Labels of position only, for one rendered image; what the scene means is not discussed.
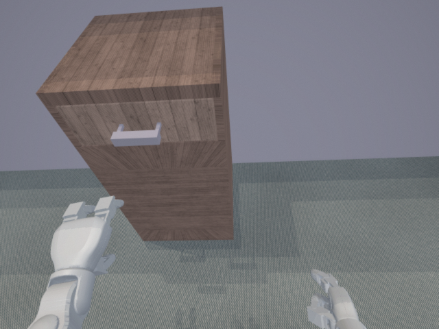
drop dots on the drawer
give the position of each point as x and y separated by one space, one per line
181 119

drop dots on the robot left hand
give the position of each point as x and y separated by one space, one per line
80 242

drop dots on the left robot forearm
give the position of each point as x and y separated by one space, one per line
67 300

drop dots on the robot right hand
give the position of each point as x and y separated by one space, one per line
325 312

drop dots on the cabinet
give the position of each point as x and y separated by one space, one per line
175 191

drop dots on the handle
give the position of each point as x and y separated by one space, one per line
135 138

